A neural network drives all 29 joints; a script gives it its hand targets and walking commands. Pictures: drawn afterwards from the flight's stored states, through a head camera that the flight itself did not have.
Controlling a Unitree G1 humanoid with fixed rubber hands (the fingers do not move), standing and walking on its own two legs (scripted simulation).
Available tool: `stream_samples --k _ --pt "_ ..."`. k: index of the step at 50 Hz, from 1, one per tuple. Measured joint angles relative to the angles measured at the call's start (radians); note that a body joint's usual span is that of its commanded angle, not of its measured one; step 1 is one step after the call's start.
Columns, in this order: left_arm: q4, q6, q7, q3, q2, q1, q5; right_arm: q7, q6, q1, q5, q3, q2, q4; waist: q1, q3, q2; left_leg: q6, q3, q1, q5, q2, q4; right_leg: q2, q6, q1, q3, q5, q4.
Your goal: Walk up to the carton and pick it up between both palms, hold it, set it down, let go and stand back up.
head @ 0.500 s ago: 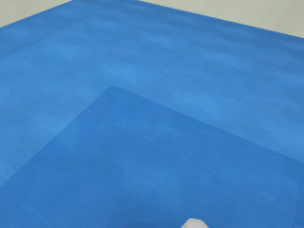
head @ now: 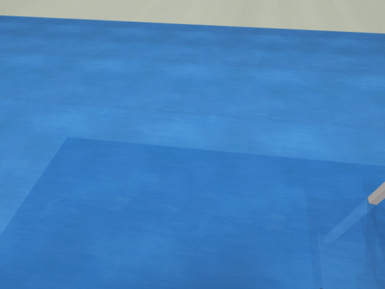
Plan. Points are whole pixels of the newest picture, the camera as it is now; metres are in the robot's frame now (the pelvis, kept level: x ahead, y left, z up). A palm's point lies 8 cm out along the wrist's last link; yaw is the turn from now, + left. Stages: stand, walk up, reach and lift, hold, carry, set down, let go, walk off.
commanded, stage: walk up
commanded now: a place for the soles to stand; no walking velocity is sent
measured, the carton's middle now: out of the picture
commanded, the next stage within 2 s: none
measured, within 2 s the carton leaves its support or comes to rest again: neither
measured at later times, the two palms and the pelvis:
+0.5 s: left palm (164, 243) +0.25 +0.10 -0.10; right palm out of the picture +0.00 -0.41 -0.14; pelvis +0.08 -0.14 +0.00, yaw -26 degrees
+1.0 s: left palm (260, 168) +0.48 -0.18 -0.11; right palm out of the picture +0.00 -0.44 -0.11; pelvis +0.21 -0.26 +0.00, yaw -54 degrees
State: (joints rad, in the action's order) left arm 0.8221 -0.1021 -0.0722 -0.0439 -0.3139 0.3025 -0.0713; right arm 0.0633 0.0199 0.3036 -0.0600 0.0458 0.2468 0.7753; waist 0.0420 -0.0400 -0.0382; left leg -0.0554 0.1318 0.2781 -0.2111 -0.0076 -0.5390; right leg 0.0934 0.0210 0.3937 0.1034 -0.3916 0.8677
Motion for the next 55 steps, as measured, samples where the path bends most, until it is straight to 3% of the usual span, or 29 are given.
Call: stream_samples --k 5,9,13,17,19,22,24,31,35,36,38,42,46,49,53,55 --pt "-0.013 0.013 -0.034 -0.004 -0.006 0.003 0.001 0.000 0.006 0.015 -0.007 0.012 -0.004 0.030 -0.023 0.003 -0.019 0.031 0.078 -0.088 0.009 -0.064 0.091 -0.120 0.040 0.097 -0.047 0.108 0.172" --pt "-0.003 0.008 -0.057 -0.005 -0.003 -0.007 0.018 -0.009 0.007 0.018 -0.013 0.024 0.011 0.044 -0.036 -0.014 -0.012 0.047 0.146 -0.138 -0.016 -0.112 0.098 -0.215 0.046 0.096 -0.075 0.108 0.083" --pt "0.012 0.013 -0.068 -0.005 0.005 -0.034 0.030 -0.017 0.011 0.029 -0.015 0.038 0.035 0.050 -0.054 -0.029 0.011 0.059 0.211 -0.184 -0.053 -0.161 0.082 -0.265 0.018 0.046 -0.121 0.090 -0.069" --pt "0.020 0.045 -0.054 -0.009 0.005 -0.056 0.035 -0.026 -0.003 0.055 -0.016 0.056 0.062 0.069 -0.063 -0.012 0.039 0.057 0.250 -0.195 -0.130 -0.220 -0.002 -0.247 -0.030 -0.048 -0.173 0.066 -0.203" --pt "0.025 0.074 -0.029 -0.015 0.013 -0.073 0.036 -0.037 -0.017 0.063 -0.009 0.062 0.082 0.084 -0.051 -0.016 0.082 0.026 0.195 -0.151 -0.210 -0.268 -0.159 -0.191 -0.027 -0.060 -0.172 0.113 -0.198" --pt "0.030 0.087 -0.001 -0.007 0.028 -0.071 0.048 -0.058 -0.052 0.048 0.025 0.060 0.095 0.084 -0.025 -0.022 0.112 0.019 -0.003 -0.010 -0.352 -0.175 -0.446 -0.137 -0.025 -0.059 -0.137 0.067 -0.159" --pt "0.038 0.078 0.014 -0.001 0.030 -0.051 0.040 -0.066 -0.042 0.030 0.042 0.049 0.088 0.069 -0.020 -0.030 0.115 0.019 -0.050 0.069 -0.319 -0.119 -0.507 -0.109 -0.041 -0.093 -0.113 0.085 -0.207" --pt "0.045 0.060 0.010 -0.005 0.021 0.030 0.033 -0.070 0.012 0.002 0.048 0.017 0.027 -0.017 0.018 -0.039 0.071 0.038 -0.080 0.179 -0.129 -0.024 -0.218 -0.026 -0.061 -0.171 0.001 0.075 -0.297" --pt "0.037 0.052 0.002 0.000 0.018 0.065 0.044 -0.048 0.026 0.020 0.036 0.010 0.007 -0.057 0.006 -0.019 0.041 0.029 -0.073 0.094 0.054 0.009 -0.018 0.014 -0.057 -0.184 0.066 -0.012 -0.216" --pt "0.039 0.051 0.003 -0.002 0.016 0.068 0.039 -0.039 0.026 0.018 0.020 0.005 -0.002 -0.058 -0.002 -0.015 0.016 0.025 -0.050 0.086 0.045 0.011 -0.036 0.010 -0.049 -0.167 0.077 -0.043 -0.149" --pt "0.034 0.040 0.008 -0.001 0.022 0.069 0.011 -0.024 0.019 0.017 -0.002 -0.001 -0.009 -0.054 -0.017 -0.004 0.003 0.027 -0.015 0.049 -0.010 -0.014 -0.048 -0.007 -0.019 -0.103 0.016 -0.066 0.029" --pt "0.010 0.039 -0.008 -0.005 0.007 0.053 0.004 -0.015 0.016 0.036 0.000 0.000 -0.014 -0.039 -0.041 0.006 -0.007 0.051 0.049 -0.057 -0.039 -0.067 0.026 -0.092 0.009 0.018 -0.065 0.035 0.184" --pt "-0.006 0.047 -0.027 -0.010 -0.004 0.001 0.025 -0.025 0.026 0.054 0.001 0.007 -0.003 -0.024 -0.065 -0.028 -0.009 0.069 0.118 -0.142 -0.068 -0.092 0.073 -0.192 0.022 0.093 -0.100 0.091 0.077" --pt "-0.022 0.051 -0.035 -0.007 0.001 -0.051 0.028 -0.032 0.029 0.079 0.006 0.014 0.010 -0.018 -0.080 -0.063 0.001 0.084 0.167 -0.200 -0.100 -0.111 0.083 -0.225 0.009 0.114 -0.126 0.135 -0.044" --pt "-0.044 0.067 -0.043 -0.005 0.019 -0.110 0.030 -0.030 0.012 0.127 0.005 0.025 0.027 -0.005 -0.091 -0.076 0.028 0.106 0.224 -0.257 -0.173 -0.146 0.042 -0.214 -0.029 0.075 -0.178 0.172 -0.185" --pt "-0.060 0.083 -0.038 -0.006 0.025 -0.124 0.027 -0.029 0.000 0.151 0.009 0.032 0.036 0.005 -0.088 -0.067 0.048 0.090 0.235 -0.253 -0.241 -0.184 -0.050 -0.178 -0.057 0.028 -0.192 0.184 -0.233"
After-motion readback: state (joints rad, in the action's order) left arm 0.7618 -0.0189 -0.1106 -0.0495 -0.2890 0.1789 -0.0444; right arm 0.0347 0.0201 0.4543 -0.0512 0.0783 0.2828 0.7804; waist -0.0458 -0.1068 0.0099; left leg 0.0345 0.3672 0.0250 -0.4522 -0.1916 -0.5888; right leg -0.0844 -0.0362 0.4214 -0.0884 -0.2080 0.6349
